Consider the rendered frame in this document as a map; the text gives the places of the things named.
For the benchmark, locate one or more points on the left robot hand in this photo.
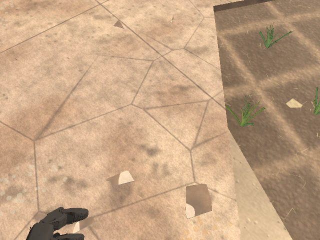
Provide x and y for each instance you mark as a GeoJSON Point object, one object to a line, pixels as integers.
{"type": "Point", "coordinates": [55, 220]}

